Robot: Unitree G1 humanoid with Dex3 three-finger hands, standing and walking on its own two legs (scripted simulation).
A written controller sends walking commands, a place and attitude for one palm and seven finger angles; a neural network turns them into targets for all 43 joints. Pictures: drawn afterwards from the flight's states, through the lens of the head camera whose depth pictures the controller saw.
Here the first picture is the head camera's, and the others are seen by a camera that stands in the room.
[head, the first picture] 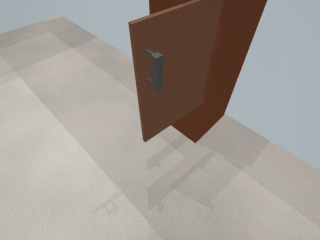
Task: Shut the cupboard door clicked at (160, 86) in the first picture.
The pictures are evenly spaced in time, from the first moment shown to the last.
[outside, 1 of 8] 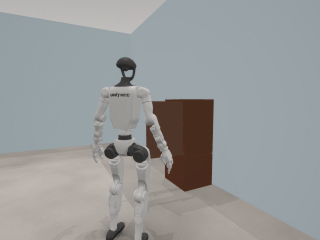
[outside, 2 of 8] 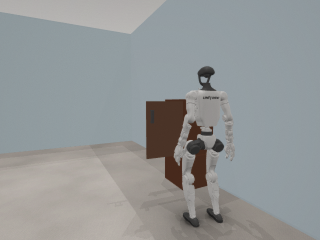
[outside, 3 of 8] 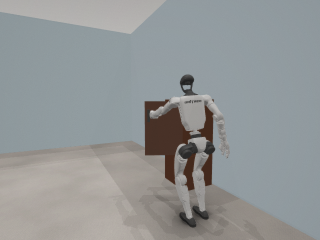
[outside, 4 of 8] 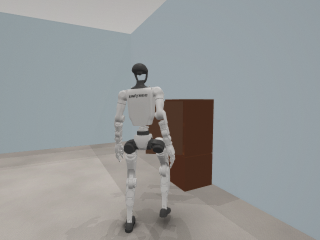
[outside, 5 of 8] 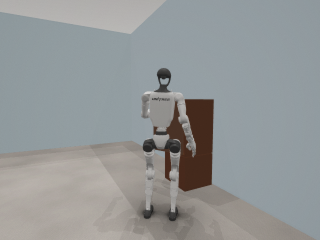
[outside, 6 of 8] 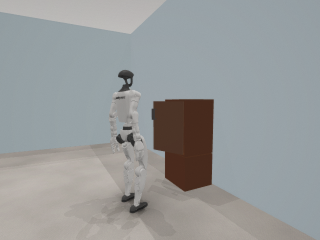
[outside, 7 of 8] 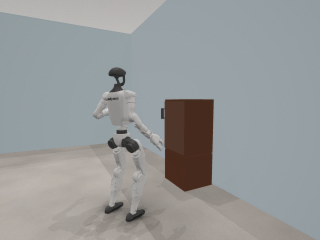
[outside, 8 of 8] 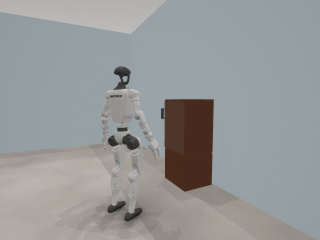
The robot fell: no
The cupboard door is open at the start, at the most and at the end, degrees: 84 84 0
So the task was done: yes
